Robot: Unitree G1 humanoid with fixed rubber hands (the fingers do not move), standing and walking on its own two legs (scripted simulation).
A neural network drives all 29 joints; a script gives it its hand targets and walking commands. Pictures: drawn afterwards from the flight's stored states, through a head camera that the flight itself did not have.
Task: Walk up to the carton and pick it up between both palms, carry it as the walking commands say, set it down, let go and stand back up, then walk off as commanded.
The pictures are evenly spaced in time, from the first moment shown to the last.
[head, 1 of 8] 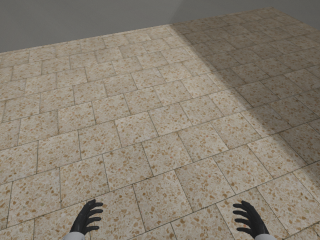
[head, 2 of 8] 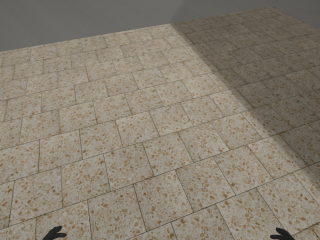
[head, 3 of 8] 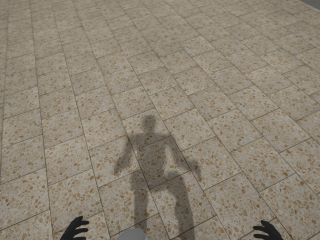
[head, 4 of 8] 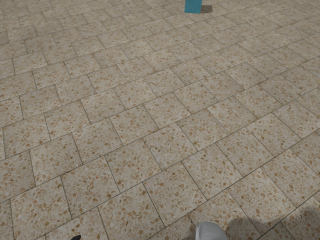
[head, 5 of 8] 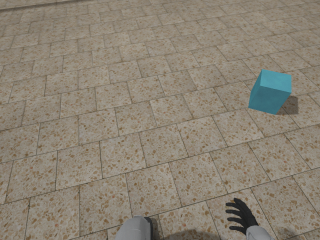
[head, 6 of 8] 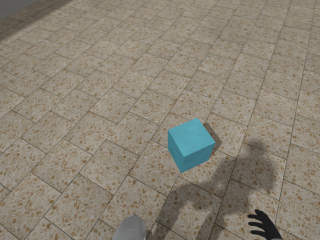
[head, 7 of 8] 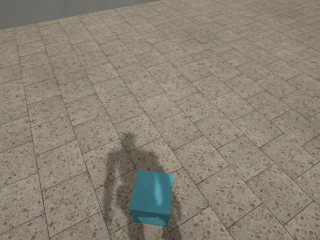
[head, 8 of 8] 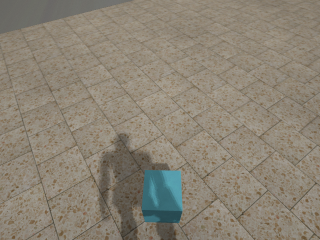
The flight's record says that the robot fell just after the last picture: no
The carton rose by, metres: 0.00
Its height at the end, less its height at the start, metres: +0.00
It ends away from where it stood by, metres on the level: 0.00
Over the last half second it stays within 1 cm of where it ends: yes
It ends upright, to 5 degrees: yes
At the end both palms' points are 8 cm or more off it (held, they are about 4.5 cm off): yes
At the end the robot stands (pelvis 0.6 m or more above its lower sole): yes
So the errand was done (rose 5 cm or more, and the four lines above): no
